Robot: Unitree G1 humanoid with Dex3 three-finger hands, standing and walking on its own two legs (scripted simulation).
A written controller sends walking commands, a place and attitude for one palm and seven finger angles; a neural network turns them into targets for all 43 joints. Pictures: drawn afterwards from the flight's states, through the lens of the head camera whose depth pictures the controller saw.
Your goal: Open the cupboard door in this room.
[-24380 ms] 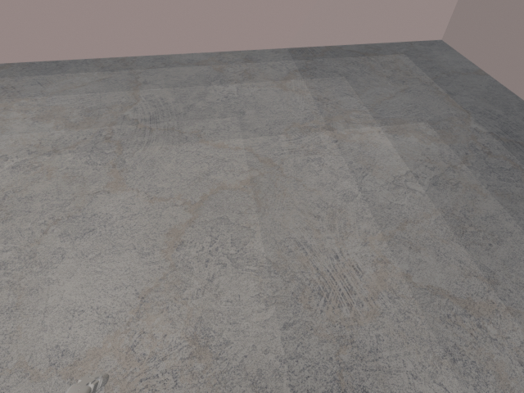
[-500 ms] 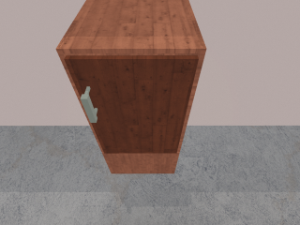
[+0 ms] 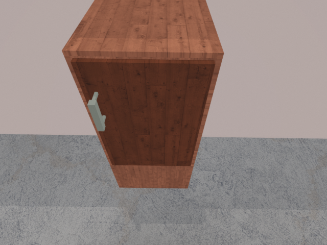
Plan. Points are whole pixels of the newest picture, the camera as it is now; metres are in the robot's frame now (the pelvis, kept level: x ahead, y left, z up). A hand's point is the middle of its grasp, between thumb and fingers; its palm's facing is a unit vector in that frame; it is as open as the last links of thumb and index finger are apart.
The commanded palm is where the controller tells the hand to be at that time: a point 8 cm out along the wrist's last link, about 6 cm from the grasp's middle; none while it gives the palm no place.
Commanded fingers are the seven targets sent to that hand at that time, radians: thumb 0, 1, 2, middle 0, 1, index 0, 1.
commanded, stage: look again from close up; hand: left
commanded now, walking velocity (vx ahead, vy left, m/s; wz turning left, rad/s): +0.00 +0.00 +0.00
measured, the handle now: (98, 111) +0.50 +0.25 +0.00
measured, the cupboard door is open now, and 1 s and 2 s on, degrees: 0 0 0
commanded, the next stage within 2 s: raise the hand with hooked fingers in 0.36 s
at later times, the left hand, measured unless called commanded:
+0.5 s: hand out of the picture +0.03 +0.19 -0.17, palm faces +0.09 -0.97 -0.22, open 7.4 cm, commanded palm +0.09 +0.24 -0.07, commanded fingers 0.00 0.83 0.87 -0.20 -0.34 -0.20 -0.34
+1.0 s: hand out of the picture +0.12 +0.23 -0.05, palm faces +0.18 -0.98 -0.05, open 9.3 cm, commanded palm +0.12 +0.27 -0.04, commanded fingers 0.00 0.25 0.62 -0.25 -0.72 -0.25 -0.72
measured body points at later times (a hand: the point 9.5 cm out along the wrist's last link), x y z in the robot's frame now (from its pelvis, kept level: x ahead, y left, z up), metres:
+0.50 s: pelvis -0.01 +0.00 +0.00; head +0.01 +0.00 +0.45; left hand +0.03 +0.24 -0.15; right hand +0.02 -0.23 -0.16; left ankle -0.03 +0.14 -0.74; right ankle -0.03 -0.10 -0.74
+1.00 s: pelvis -0.06 +0.01 -0.10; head -0.01 +0.03 +0.35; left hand +0.11 +0.28 -0.05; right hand +0.18 -0.21 -0.14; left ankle -0.03 +0.14 -0.74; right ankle -0.03 -0.10 -0.74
